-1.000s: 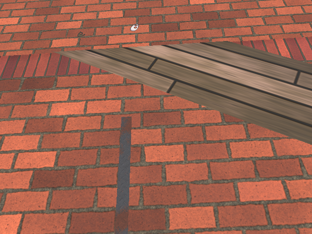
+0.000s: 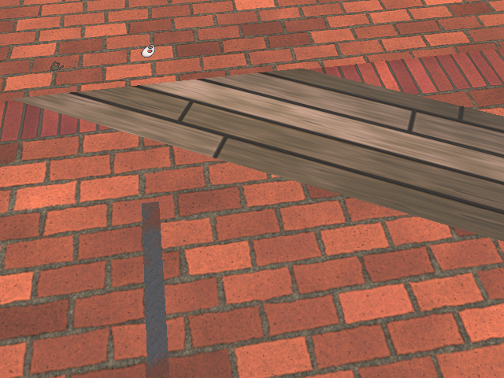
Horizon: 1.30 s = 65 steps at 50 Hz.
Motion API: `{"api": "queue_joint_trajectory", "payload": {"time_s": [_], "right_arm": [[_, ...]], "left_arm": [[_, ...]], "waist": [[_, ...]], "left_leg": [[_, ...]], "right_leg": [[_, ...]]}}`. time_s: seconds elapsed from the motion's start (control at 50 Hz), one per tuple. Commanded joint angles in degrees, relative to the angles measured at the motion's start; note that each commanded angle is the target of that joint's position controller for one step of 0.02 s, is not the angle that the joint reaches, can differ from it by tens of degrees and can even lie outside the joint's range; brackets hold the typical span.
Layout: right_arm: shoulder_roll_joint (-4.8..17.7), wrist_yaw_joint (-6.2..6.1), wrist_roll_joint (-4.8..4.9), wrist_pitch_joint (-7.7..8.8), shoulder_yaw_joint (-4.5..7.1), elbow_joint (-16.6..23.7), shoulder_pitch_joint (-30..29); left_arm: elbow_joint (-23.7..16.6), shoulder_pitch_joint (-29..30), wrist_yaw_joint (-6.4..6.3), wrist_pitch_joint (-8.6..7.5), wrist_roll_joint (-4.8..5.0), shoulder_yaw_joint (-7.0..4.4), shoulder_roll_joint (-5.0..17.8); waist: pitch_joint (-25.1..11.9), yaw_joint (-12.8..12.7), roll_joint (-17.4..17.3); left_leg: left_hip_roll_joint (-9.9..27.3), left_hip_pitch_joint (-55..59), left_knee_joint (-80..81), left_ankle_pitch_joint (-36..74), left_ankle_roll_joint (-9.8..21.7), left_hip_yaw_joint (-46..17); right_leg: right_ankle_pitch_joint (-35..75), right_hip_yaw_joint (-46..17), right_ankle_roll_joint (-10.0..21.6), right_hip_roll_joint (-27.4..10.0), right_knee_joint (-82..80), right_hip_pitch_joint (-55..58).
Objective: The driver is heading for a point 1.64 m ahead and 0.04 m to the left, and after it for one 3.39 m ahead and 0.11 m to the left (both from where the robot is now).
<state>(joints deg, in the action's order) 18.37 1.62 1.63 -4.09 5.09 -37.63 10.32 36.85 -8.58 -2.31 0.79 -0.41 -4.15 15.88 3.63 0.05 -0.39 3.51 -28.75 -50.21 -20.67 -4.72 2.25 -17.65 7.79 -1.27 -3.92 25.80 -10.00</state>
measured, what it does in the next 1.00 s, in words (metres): steps on the spot: left foot, then right foot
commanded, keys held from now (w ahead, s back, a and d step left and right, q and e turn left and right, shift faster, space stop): q+shift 0.22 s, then shift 0.16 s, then e+shift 0.62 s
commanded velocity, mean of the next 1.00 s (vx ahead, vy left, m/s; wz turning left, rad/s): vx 0.00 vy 0.00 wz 0.00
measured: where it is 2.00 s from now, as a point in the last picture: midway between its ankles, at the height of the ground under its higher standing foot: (329, 347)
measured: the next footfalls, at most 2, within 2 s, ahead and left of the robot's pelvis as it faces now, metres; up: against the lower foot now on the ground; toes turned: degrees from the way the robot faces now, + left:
left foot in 0.08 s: +0.06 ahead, +0.13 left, +0.00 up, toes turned +9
right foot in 0.54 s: +0.14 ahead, -0.08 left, +0.00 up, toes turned +17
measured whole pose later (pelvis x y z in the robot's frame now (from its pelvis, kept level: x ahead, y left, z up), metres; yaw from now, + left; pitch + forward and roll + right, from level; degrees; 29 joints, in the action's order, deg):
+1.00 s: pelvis +0.05 +0.08 +0.00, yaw -6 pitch +2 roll +0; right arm 15.7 -1.6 -1.5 0.0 4.0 -37.9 10.5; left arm 36.5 -11.3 -1.7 2.7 1.4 -6.7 21.1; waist 1.8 0.1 2.7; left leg -2.2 -13.1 -25.2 -14.2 3.3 2.0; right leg -22.2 -7.1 -4.6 1.4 62.9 -32.5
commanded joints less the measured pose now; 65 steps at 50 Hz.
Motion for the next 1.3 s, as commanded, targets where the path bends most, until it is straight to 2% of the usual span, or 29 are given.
{"api": "queue_joint_trajectory", "payload": {"time_s": [0.02,0.06,0.08,0.1,0.12,0.14,0.18,0.2,0.24,0.34,0.4,0.46,0.52,0.56,0.58,0.6,0.64,0.68,0.72,0.78,0.84,0.86,0.88,0.9,0.92,0.96,1.0,1.1,1.3], "right_arm": [[4.3,0.94,-0.02,0.12,1.04,6.9,-2.8],[5.0,0.78,0.04,-0.49,1.97,6.3,0.7],[7.2,-0.13,-0.22,-0.41,3.25,5.0,5.3],[14.7,-1.44,-0.15,-0.01,5.51,5.3,9.9],[20.2,-1.24,-2.40,1.46,5.78,7.2,8.7],[15.4,-0.40,-2.60,3.10,4.56,7.4,8.1],[12.0,-1.21,-0.70,4.01,3.31,6.8,2.9],[10.7,-1.84,0.13,3.49,2.71,7.5,-0.7],[9.9,-2.93,-0.94,2.82,2.05,8.8,-3.8],[8.9,-3.83,-1.40,2.51,1.11,7.4,-1.5],[7.9,-3.59,-2.11,2.35,0.33,7.2,-2.5],[2.7,-2.62,-3.16,3.02,-2.04,5.4,-3.4],[5.2,-2.05,-2.86,3.50,-1.65,3.7,-3.8],[7.1,-2.73,-2.53,3.78,-0.74,2.8,-0.5],[6.9,-3.07,-3.29,4.06,-0.52,3.4,1.8],[6.1,-3.55,-3.62,4.05,-0.53,4.1,-0.9],[3.9,-4.03,-2.57,3.81,-0.49,6.1,-6.4],[3.3,-3.54,-1.77,3.61,-0.15,6.9,-7.2],[1.8,-3.04,-1.49,3.87,-0.44,6.3,-6.5],[0.0,-1.69,-0.81,4.80,-0.68,5.2,-5.5],[2.1,-1.16,-0.72,5.00,0.72,2.3,1.9],[5.8,-1.71,-1.21,4.71,1.92,1.9,4.1],[11.4,-2.06,-3.06,3.91,2.78,3.3,0.9],[9.7,-1.88,-5.13,4.56,2.25,4.7,-1.2],[6.4,-2.30,-4.92,5.07,1.27,5.6,-4.8],[4.0,-3.47,-3.02,5.43,0.55,6.0,-8.4],[3.6,-4.49,-2.85,5.33,0.15,5.4,-6.3],[7.5,-4.35,-1.97,6.52,1.31,2.5,5.9],[6.9,-1.98,-1.61,9.45,1.19,-3.9,12.9]], "left_arm": [[-2.7,0.6,0.87,-1.14,1.28,-3.78,11.6],[-2.1,1.8,1.53,-1.67,2.47,-3.86,11.1],[-0.9,-0.7,1.95,-1.97,2.40,-3.51,9.3],[-2.2,-1.1,2.07,-2.27,0.64,-2.82,7.3],[-6.8,2.6,1.70,-2.66,-1.38,-1.28,3.7],[-6.0,6.3,1.33,-2.46,-0.93,-2.11,7.5],[-5.1,6.1,0.39,-2.36,-0.01,-2.47,8.2],[-4.7,5.3,-0.18,-2.14,-0.58,-2.88,9.2],[-2.9,2.3,0.14,-1.92,-0.72,-2.81,8.4],[-1.6,1.8,0.47,-1.33,-0.02,-1.42,5.9],[-1.4,1.9,0.83,-1.22,0.26,-1.07,6.1],[-0.5,0.7,1.68,-1.51,0.43,-0.09,4.5],[-1.3,0.4,2.21,-1.90,1.12,-0.39,6.4],[-3.0,1.3,2.11,-2.19,0.64,-1.16,10.9],[-3.2,1.4,2.03,-2.28,0.92,-2.08,14.4],[-2.6,-0.7,2.18,-2.23,1.75,-2.60,14.1],[-1.9,-5.5,1.84,-2.11,0.90,-2.37,12.4],[-1.7,-7.4,1.36,-2.81,0.57,-2.86,13.0],[-2.6,-2.9,0.42,-1.85,2.24,-3.36,12.4],[-4.1,-0.5,-0.40,1.36,2.40,-4.00,12.2],[-5.7,2.1,-0.24,2.14,3.26,-3.92,11.3],[-5.5,-0.2,-0.13,2.07,2.81,-3.24,8.8],[-6.1,-4.4,0.23,1.60,2.00,-2.36,4.9],[-6.0,-4.7,0.28,0.56,1.19,-3.62,9.9],[-4.6,-4.3,0.41,0.58,1.68,-4.72,13.2],[-2.3,-6.0,0.22,1.54,1.51,-4.79,12.1],[-3.1,-4.8,0.73,1.78,1.82,-4.02,10.0],[-7.5,2.2,2.50,0.48,2.64,-2.78,9.3],[-8.0,7.2,4.10,-3.38,2.76,0.00,3.4]], "waist": [[-6.5,-1.5,10.2],[-7.2,1.2,9.1],[-9.2,3.0,4.7],[-10.2,4.5,-9.2],[-15.9,2.9,-20.6],[-17.2,6.2,-9.5],[-9.4,2.2,-3.8],[-7.6,0.6,-4.3],[-8.9,-1.3,-6.1],[-10.2,0.4,-6.5],[-9.4,1.1,-7.8],[-9.2,1.6,-7.9],[-5.6,0.4,-7.4],[-4.9,1.7,-2.1],[-5.6,4.6,5.4],[-6.1,2.7,10.1],[-6.2,-1.0,15.2],[-8.0,-1.9,11.7],[-8.8,0.1,8.1],[-11.1,-0.1,10.4],[-12.1,3.0,10.4],[-12.4,2.2,4.7],[-10.6,-1.5,-14.1],[-8.0,-1.5,-13.1],[-5.3,-2.5,-7.5],[-3.4,-2.9,-4.6],[-3.3,-1.3,-5.8],[-4.0,5.2,-5.9],[4.0,5.4,-4.1]], "left_leg": [[-0.8,2.6,7.3,1.2,2.2,3.1],[-2.8,10.1,16.1,6.4,4.9,4.7],[-4.7,19.5,21.5,12.7,7.4,3.1],[4.8,32.7,25.6,38.0,13.1,-14.1],[18.0,36.5,27.7,44.3,26.9,-39.0],[18.0,34.3,30.2,34.9,27.1,-35.4],[11.3,26.4,31.5,21.2,20.4,-27.1],[9.3,22.7,31.6,19.6,18.3,-24.7],[6.6,18.4,31.2,23.5,17.4,-21.3],[5.3,18.4,29.3,24.2,17.4,-19.9],[6.1,17.8,29.1,19.3,17.5,-21.1],[6.6,14.9,28.8,19.3,17.3,-19.2],[5.9,14.1,26.8,19.1,16.2,-17.6],[2.7,16.4,22.2,15.1,12.3,-15.5],[-2.6,14.9,18.0,11.1,9.7,-10.7],[-6.8,13.5,12.5,7.9,6.5,-4.6],[-10.6,3.9,3.1,-7.4,4.5,-4.4],[-9.4,-3.9,-10.1,-17.2,3.8,-9.4],[-7.4,-3.2,-1.5,-11.3,2.9,-9.6],[-9.6,5.9,10.8,-3.7,1.4,-6.8],[-9.2,19.6,29.0,9.1,2.5,-5.1],[-0.6,28.0,32.1,9.5,5.5,-12.2],[14.8,29.1,35.1,11.1,13.9,-31.0],[21.0,22.5,36.9,12.1,18.7,-36.2],[17.8,19.4,36.4,11.8,18.0,-29.2],[10.6,19.7,35.0,12.5,14.4,-17.4],[8.8,20.7,34.5,21.4,14.8,-10.2],[14.6,34.8,42.4,-10.9,15.1,-15.0],[15.6,33.5,47.2,-2.0,15.5,-3.9]], "right_leg": [[30.9,-5.3,10.7,-15.2,-2.3,5.7],[29.4,-2.0,7.4,-14.5,4.2,3.3],[27.7,1.4,4.0,-11.3,13.2,-1.4],[6.3,4.3,-1.7,-4.9,30.7,-17.5],[-24.1,-4.6,-4.3,4.4,44.6,-32.4],[-22.4,-12.6,-3.4,2.8,49.0,-33.5],[-11.7,-13.8,-1.2,1.1,43.9,-32.9],[-7.4,-13.9,-1.3,0.8,40.2,-31.3],[-1.6,-12.6,-2.4,2.8,39.9,-26.2],[1.9,-11.7,-4.6,3.3,30.6,-22.9],[1.6,-11.6,-4.4,2.2,25.1,-20.4],[1.6,-10.6,-3.3,0.1,17.1,-11.2],[5.0,-7.6,-0.9,2.4,6.3,-6.0],[23.3,-13.3,1.8,-0.2,2.3,-5.8],[31.5,-19.1,5.1,-3.1,3.1,-5.3],[28.7,-25.3,9.4,-6.0,-0.2,-6.0],[28.4,-38.6,16.2,-11.8,-5.2,-0.2],[31.1,-40.6,17.5,-13.0,-5.0,5.9],[28.5,-34.7,12.5,-8.2,-3.4,6.1],[26.9,-33.4,10.3,-4.1,-2.6,2.2],[15.3,-34.0,7.0,-1.0,-0.4,-5.2],[0.4,-30.8,3.8,2.8,6.1,-14.0],[-17.6,-20.2,0.3,11.9,20.3,-26.6],[-17.5,-20.2,-1.4,6.1,31.8,-28.4],[-13.0,-18.8,-1.8,4.0,37.1,-27.4],[-4.9,-16.5,-3.3,2.6,42.0,-28.5],[-0.9,-13.4,-4.9,1.3,45.4,-29.6],[2.2,-11.6,-4.7,-2.6,41.7,-42.4],[9.9,-11.8,-0.1,-1.8,25.3,-41.1]]}}
Keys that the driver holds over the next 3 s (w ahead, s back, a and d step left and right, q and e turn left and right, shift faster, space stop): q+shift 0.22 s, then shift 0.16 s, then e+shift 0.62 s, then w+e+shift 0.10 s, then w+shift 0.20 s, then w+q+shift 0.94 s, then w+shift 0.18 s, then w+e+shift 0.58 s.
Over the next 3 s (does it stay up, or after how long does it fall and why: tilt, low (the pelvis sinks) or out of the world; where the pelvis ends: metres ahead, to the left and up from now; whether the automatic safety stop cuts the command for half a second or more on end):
stays up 1.38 0.10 -0.01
